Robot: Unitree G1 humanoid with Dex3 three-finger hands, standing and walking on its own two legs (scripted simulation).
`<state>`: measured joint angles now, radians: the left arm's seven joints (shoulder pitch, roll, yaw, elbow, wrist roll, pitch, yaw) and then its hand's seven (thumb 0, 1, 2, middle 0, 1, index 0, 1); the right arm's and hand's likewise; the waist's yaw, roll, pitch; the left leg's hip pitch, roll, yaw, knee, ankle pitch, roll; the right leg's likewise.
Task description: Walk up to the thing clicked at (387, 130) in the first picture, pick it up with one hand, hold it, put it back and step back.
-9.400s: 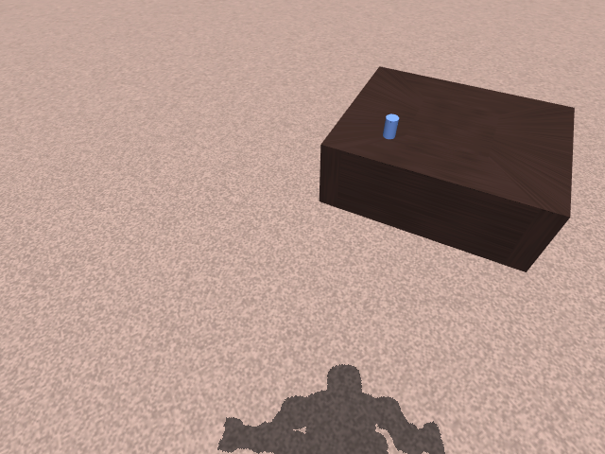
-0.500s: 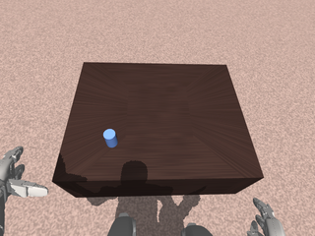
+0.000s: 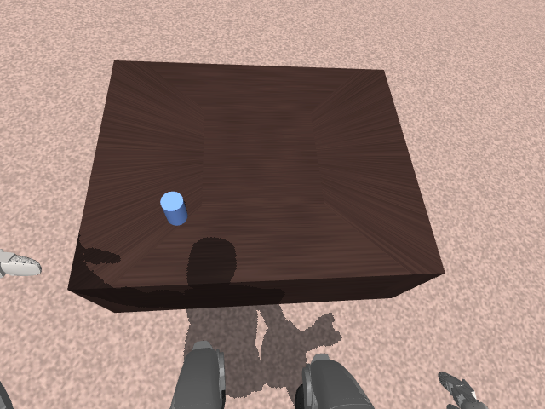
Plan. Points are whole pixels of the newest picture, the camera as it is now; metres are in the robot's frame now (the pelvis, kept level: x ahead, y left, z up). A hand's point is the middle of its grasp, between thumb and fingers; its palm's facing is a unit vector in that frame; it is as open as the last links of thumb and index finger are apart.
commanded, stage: go down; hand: left
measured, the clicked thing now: (174, 209) +0.54 +0.21 -0.32
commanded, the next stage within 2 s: none
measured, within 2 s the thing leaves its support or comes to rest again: neither
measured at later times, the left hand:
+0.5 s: hand (2, 206) +0.40 +0.38 -0.02, palm faces +0.18 -0.98 -0.11, open 17.1 cm
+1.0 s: hand (1, 192) +0.42 +0.39 -0.01, palm faces +0.18 -0.98 -0.08, open 17.2 cm
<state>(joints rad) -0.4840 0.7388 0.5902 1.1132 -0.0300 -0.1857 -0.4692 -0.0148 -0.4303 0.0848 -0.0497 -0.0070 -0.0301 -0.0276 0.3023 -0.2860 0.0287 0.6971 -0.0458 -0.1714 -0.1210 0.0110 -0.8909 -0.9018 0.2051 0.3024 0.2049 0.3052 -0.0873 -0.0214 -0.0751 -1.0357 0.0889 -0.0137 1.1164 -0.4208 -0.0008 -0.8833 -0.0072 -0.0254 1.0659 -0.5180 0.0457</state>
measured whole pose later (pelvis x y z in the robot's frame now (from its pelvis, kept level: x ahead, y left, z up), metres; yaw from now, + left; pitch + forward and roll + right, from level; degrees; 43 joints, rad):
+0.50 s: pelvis +0.00 +0.01 -0.02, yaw -1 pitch +23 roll -6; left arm -0.61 0.81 0.64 1.17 -0.05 -0.25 -0.51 -0.01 -0.43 0.08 -0.04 -0.01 -0.03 -0.02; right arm 0.29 -0.28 0.06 0.68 -0.05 -0.13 -0.11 0.01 -0.90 -0.90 0.21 0.30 0.20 0.30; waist -0.11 -0.02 -0.09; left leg -1.16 0.09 -0.03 1.21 -0.46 0.01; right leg -0.99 0.00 -0.03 1.13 -0.54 0.06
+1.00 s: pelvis +0.00 +0.01 -0.03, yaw -1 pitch +25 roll -6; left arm -0.70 0.88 0.67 1.21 -0.05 -0.26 -0.55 -0.02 -0.45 0.08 -0.05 -0.02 -0.03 -0.04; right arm 0.29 -0.29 0.08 0.67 -0.06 -0.12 -0.10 0.01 -0.91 -0.90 0.20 0.30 0.20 0.30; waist -0.13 -0.02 -0.08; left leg -1.25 0.09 -0.05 1.27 -0.47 0.01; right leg -1.07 0.00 -0.05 1.19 -0.56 0.05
